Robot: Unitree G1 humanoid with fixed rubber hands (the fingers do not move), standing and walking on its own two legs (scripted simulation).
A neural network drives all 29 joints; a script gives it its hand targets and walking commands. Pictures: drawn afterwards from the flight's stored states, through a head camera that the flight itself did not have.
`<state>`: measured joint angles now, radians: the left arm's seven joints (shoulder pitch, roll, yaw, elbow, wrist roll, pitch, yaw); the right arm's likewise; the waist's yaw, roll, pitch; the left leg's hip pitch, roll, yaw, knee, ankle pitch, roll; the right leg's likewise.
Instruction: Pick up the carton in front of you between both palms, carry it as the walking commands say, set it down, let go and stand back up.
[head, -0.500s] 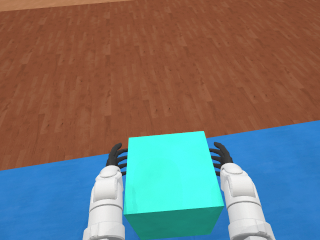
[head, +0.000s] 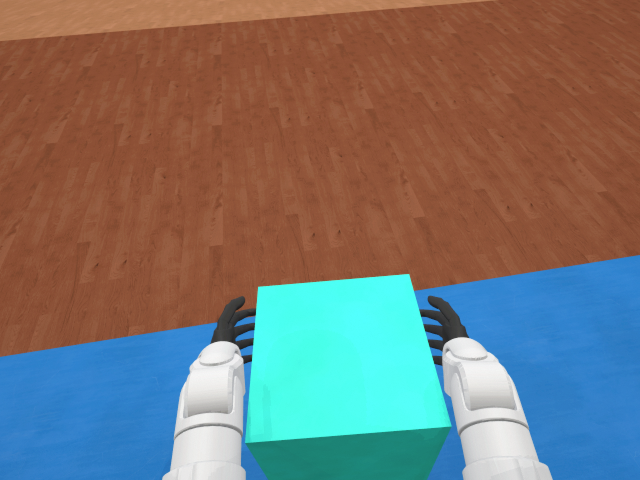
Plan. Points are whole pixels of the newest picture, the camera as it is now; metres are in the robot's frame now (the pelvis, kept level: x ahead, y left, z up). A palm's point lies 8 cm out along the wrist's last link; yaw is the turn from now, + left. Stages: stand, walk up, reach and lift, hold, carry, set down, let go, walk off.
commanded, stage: reach and lift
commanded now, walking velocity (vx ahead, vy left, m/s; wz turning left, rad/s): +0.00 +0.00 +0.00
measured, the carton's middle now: (342, 390) +0.28 +0.00 -0.05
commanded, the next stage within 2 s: hold in 0.02 s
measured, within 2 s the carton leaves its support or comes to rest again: neither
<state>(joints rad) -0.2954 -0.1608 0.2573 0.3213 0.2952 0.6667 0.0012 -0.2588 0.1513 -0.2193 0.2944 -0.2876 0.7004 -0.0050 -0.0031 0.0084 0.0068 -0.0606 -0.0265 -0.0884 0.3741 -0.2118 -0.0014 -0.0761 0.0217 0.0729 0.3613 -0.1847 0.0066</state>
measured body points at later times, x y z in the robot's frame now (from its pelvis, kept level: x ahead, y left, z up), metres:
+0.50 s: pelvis -0.02 +0.00 +0.00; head -0.06 +0.00 +0.45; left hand +0.29 +0.15 +0.05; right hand +0.29 -0.15 +0.04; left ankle +0.00 +0.12 -0.75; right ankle +0.02 -0.13 -0.75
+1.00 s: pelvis +0.00 +0.00 +0.00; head -0.05 +0.00 +0.45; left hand +0.30 +0.15 +0.05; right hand +0.29 -0.15 +0.04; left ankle +0.00 +0.12 -0.75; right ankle +0.02 -0.13 -0.75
